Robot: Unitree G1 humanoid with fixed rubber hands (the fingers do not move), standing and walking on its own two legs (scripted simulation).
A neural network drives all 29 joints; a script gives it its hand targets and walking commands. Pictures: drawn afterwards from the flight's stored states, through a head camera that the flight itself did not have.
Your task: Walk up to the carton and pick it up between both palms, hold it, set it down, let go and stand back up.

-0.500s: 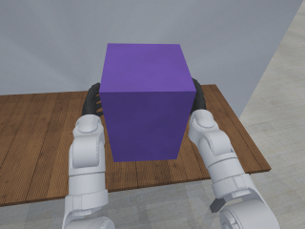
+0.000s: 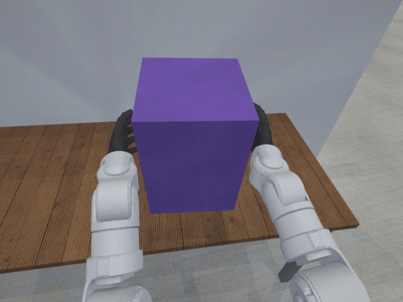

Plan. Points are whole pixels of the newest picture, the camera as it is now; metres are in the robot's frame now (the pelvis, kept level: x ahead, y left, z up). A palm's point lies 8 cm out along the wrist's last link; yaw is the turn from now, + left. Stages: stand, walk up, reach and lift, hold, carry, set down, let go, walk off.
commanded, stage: hold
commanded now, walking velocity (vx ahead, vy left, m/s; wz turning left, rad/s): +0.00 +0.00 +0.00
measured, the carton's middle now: (191, 140) +0.38 +0.02 +0.16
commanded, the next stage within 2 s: none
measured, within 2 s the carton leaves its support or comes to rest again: neither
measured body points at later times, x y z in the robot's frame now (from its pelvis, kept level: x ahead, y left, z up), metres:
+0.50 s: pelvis +0.00 +0.00 +0.00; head -0.01 +0.03 +0.45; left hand +0.37 +0.15 +0.16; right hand +0.38 -0.11 +0.16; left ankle +0.05 +0.13 -0.74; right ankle +0.02 -0.09 -0.74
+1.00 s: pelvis +0.00 +0.00 +0.00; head -0.01 +0.03 +0.45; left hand +0.37 +0.14 +0.15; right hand +0.38 -0.12 +0.16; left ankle +0.05 +0.13 -0.74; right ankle +0.02 -0.09 -0.74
